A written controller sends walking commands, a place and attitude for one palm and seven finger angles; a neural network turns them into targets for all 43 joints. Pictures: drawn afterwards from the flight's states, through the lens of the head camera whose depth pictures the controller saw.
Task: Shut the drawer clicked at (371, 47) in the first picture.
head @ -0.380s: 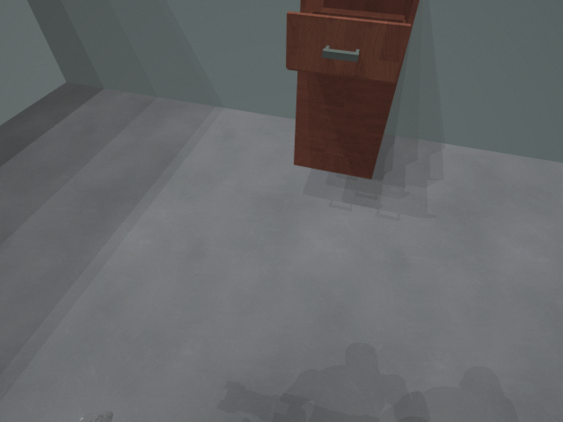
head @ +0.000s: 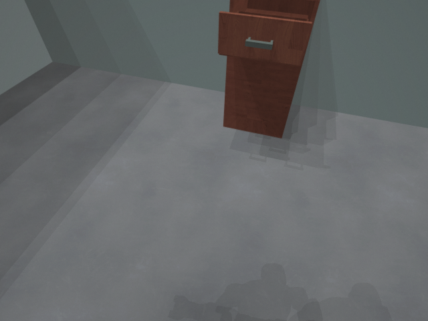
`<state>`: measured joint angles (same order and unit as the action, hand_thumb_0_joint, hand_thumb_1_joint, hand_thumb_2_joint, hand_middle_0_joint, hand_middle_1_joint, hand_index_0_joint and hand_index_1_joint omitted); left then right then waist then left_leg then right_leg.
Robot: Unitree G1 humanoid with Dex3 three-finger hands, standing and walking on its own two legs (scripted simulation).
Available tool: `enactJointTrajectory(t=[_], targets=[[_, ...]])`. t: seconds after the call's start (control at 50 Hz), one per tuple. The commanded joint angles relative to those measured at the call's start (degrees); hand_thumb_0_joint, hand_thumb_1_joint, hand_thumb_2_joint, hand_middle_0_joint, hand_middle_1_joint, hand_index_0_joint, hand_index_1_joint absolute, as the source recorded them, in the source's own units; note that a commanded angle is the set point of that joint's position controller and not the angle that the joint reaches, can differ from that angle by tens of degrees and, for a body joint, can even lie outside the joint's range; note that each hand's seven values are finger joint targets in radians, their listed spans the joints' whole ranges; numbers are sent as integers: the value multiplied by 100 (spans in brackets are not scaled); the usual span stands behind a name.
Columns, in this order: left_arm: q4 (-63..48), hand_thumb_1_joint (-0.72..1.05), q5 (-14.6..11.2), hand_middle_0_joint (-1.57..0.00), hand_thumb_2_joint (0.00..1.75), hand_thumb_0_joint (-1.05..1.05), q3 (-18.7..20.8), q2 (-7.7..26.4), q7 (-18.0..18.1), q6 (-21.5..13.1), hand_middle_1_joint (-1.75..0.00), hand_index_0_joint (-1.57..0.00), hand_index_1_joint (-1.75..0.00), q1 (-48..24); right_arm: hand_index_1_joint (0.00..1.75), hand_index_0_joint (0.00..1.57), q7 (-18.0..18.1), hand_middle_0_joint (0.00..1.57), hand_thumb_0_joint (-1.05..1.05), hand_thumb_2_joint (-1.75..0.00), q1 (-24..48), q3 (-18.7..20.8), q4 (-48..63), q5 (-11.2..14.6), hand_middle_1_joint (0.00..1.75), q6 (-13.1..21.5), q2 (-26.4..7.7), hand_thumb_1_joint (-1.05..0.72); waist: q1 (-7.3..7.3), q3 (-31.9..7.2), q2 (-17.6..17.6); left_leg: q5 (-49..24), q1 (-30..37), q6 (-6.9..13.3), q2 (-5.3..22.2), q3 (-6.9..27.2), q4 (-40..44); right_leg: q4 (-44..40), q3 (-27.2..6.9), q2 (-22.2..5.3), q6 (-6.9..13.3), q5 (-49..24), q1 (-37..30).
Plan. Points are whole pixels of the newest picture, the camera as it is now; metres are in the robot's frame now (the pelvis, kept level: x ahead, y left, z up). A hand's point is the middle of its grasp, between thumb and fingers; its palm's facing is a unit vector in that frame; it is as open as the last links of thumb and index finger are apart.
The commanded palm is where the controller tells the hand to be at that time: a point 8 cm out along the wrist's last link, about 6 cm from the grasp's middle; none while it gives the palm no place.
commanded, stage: stand and wait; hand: left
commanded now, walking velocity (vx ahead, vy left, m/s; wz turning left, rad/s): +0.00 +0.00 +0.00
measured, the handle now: (259, 42) +1.20 -0.12 +0.01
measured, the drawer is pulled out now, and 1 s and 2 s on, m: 0.30 0.30 0.30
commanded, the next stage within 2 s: look at it before walking up in 0.44 s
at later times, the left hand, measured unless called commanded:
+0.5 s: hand out of the picture +0.06 +0.24 -0.15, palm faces -0.03 -0.94 -0.34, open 7.4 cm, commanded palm none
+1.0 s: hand out of the picture +0.06 +0.24 -0.15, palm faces -0.03 -0.94 -0.33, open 7.4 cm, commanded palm none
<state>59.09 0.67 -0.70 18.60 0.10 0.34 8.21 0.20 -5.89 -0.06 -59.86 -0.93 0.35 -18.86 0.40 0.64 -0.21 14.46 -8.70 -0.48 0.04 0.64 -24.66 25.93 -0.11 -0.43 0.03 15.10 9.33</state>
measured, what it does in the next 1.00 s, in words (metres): stands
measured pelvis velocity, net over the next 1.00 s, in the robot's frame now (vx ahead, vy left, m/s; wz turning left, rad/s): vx -0.01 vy -0.01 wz -0.01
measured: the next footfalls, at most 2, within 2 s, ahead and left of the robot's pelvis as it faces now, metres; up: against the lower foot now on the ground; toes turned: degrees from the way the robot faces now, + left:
left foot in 2.00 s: +0.44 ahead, +0.04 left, +0.00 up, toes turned -7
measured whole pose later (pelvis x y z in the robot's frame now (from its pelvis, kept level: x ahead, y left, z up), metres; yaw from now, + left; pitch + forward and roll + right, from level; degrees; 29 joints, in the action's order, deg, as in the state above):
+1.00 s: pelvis -0.01 -0.01 +0.00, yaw +0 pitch -1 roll +0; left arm 62.3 0.7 -0.5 19.3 0.0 0.0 8.4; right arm 0.1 -6.7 -0.2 -63.8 -0.6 0.5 -19.3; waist 0.3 1.4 -0.2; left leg 12.0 -7.7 -1.1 0.8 0.6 -21.0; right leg 22.2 -0.2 0.3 0.5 12.4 8.4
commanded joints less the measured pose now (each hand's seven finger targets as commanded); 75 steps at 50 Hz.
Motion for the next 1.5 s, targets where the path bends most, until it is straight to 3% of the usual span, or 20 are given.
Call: enactJointTrajectory(t=[0.0,0.38,0.52,0.68,0.84,1.14,1.18,1.22,1.26,1.3,1.34,1.38,1.4,1.42,1.44,1.46,1.48], targets=[[-348,90,-10,-20,90,0,295,1256,68,-175,-30,-20,-30,-288,30,20,72,20,0,-90,336,250,361,24,30,156,-1153,-90,-29,-288,-49,-1202,56,238,605,422,330,-483,-537,-652,203,-1237,-44],[-89,90,-15,-20,90,0,260,1280,44,-166,-30,-20,-30,-245,30,20,48,20,0,-90,176,202,23,35,30,158,-1215,-90,-17,-139,30,-756,-16,208,637,494,599,-764,-629,-641,188,-571,15],[-83,90,-10,-20,90,0,265,1256,51,-177,-30,-20,-30,-258,30,20,56,20,0,-90,164,204,4,42,30,175,-1213,-90,-19,-214,-10,-1030,62,204,671,494,597,-700,-598,-632,185,-929,-52],[-74,90,-1,-20,90,0,265,1250,46,-169,-30,-20,-30,-258,30,20,50,20,0,-90,180,201,-4,41,30,163,-1201,-90,-26,-109,-12,-821,34,197,658,496,652,-797,-641,-624,174,-666,42],[-62,90,-4,-20,90,0,268,1252,51,-189,-30,-20,-30,-226,30,20,56,20,0,-90,188,202,-6,45,30,177,-1194,-90,-18,-315,-20,-1176,187,194,683,477,596,-729,-599,-651,179,-1123,-109],[-37,90,-4,-20,90,0,262,1264,53,-196,-30,-20,-30,-208,30,20,61,20,0,-90,215,194,-28,53,30,167,-1208,-90,-16,-254,11,-1255,228,178,701,445,642,-774,-600,-656,174,-1304,-172],[141,90,-3,-20,90,0,126,565,69,-75,-30,-20,-30,217,30,20,36,20,0,-90,-173,28,-179,4,30,68,-481,-90,-19,-328,-95,-489,248,55,637,233,482,-768,-645,-599,110,-353,-108],[133,90,32,-20,90,0,157,588,16,6,-30,-20,-30,391,30,20,21,20,0,-90,-355,63,-179,-29,30,19,-484,-90,-4,70,-143,714,-55,76,569,137,371,-841,-856,-514,197,1005,274],[27,90,56,-20,90,0,230,617,-48,42,-30,-20,-30,493,30,20,9,20,0,-90,-434,127,-104,-50,30,9,-528,-90,1,579,-117,1560,-452,127,568,136,343,-807,-1050,-412,309,1753,692],[-78,90,66,-20,90,0,287,572,-88,30,-30,-20,-30,680,30,20,9,20,0,-90,-572,193,-28,-47,30,33,-549,-90,19,775,-166,1888,-600,217,642,193,195,-628,-1138,-316,411,1986,936],[-176,90,68,-20,90,0,340,437,-105,-26,-30,-20,-30,805,30,20,27,20,0,-90,-795,236,26,-39,30,112,-501,-90,-42,736,-51,1775,-488,329,763,292,81,-240,-1147,-227,485,1739,1092],[-273,90,59,-20,90,0,363,263,-119,-96,-30,-20,-30,889,30,20,52,20,0,-90,-1081,291,38,-19,30,188,-541,-90,-124,629,473,1623,-50,540,1126,670,261,523,-829,13,443,1283,1511],[-354,90,57,-20,90,0,360,152,-131,-133,-30,-20,-30,796,30,20,66,20,0,-90,-1332,344,-2,-12,30,219,-635,-90,-221,583,883,1426,296,732,1483,1094,543,1207,-428,223,359,961,1837],[-476,90,51,-20,90,0,343,-36,-136,-185,-30,-20,-30,613,30,20,95,20,0,-90,-1584,387,-52,-12,30,268,-657,-90,-305,628,1259,678,840,993,1905,1480,786,1782,-1,266,248,931,2423],[-604,90,47,-20,90,0,337,-85,-138,-221,-30,-20,-30,315,30,20,101,20,0,-90,-1783,406,-124,-18,30,302,-587,-90,-420,739,1266,-286,1185,1198,2165,1488,846,2140,113,50,174,1422,2872],[-678,90,42,-20,90,0,353,-136,-143,-247,-30,-20,-30,120,30,20,112,20,0,-90,-1892,400,-168,-35,30,319,-487,-90,-461,828,1036,-1048,1186,1264,2269,1343,759,2209,110,-175,156,1617,2921],[-656,90,42,-20,90,0,370,-213,-159,-267,-30,-20,-30,165,30,20,118,20,0,-90,-1833,388,-182,-62,30,322,-437,-90,-371,795,910,-1394,988,1157,2214,1008,596,1969,167,-276,172,1643,2591]])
